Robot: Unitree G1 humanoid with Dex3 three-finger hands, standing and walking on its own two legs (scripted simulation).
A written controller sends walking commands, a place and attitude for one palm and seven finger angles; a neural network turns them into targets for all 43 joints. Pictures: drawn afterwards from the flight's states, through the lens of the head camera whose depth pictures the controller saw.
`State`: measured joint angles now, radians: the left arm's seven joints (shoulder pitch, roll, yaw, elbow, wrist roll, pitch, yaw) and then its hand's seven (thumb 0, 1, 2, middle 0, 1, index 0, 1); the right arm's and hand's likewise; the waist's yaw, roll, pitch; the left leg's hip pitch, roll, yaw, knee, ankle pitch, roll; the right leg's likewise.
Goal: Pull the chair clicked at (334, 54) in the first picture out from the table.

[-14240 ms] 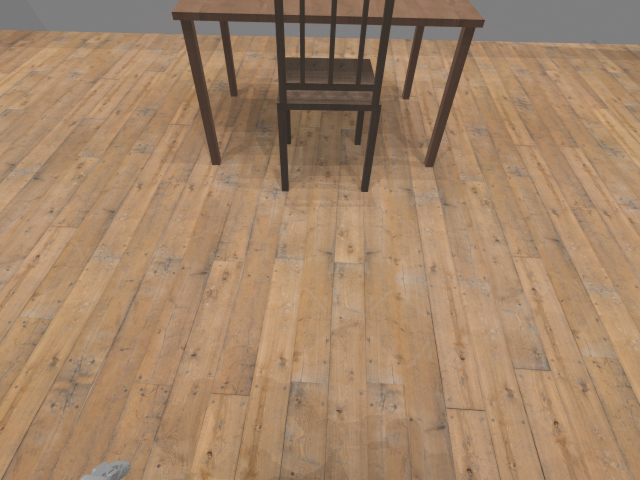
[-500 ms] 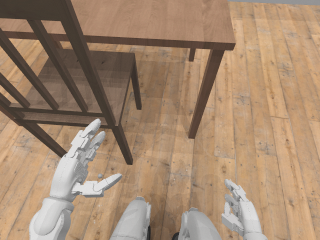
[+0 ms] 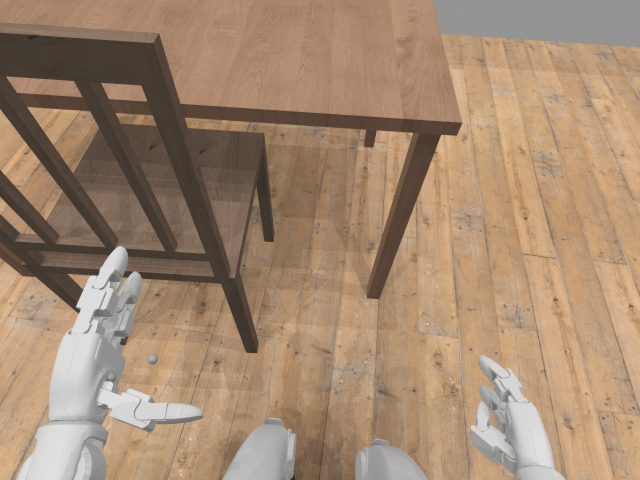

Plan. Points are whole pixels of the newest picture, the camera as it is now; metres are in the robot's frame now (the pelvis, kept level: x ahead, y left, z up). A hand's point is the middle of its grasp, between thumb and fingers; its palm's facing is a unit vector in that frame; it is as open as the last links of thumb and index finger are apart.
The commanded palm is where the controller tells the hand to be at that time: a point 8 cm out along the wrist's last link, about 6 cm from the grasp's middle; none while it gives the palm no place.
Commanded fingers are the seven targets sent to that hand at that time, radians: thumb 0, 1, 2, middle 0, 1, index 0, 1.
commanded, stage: raise the hand toward the chair's back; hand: left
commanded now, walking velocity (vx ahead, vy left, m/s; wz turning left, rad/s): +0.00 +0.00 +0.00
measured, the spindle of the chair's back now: (64, 178) +0.48 +0.41 +0.04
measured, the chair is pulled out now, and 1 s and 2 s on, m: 0.00 0.00 0.00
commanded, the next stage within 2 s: aim the fingers beside a spindle in 0.86 s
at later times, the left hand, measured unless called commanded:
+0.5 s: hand (155, 339) +0.26 +0.21 +0.05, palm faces +0.00 -1.00 -0.04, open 16.9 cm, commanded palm +0.23 +0.26 +0.07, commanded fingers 0.00 -0.50 0.30 -0.06 -0.08 -0.06 -0.08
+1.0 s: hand (151, 341) +0.25 +0.20 +0.06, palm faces +0.08 -1.00 -0.05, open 16.9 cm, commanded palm +0.23 +0.25 +0.06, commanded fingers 0.00 -0.50 0.30 -0.06 -0.08 -0.06 -0.08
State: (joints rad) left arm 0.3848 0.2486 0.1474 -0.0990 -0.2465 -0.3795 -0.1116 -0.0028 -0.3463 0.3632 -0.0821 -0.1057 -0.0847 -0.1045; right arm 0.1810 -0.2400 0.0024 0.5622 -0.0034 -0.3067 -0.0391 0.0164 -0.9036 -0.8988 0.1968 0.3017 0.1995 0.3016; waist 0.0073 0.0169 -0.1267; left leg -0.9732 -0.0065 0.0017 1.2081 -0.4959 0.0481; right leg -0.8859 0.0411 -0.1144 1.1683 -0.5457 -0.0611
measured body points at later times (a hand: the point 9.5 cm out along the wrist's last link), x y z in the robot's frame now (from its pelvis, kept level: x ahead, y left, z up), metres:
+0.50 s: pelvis +0.01 +0.00 +0.01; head +0.09 +0.01 +0.45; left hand +0.25 +0.26 +0.05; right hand +0.20 -0.24 -0.07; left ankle +0.05 +0.09 -0.64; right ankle +0.02 -0.09 -0.64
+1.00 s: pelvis +0.00 -0.01 +0.00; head +0.08 +0.00 +0.45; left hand +0.24 +0.26 +0.07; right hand +0.20 -0.24 -0.07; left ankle +0.05 +0.09 -0.64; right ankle +0.02 -0.09 -0.64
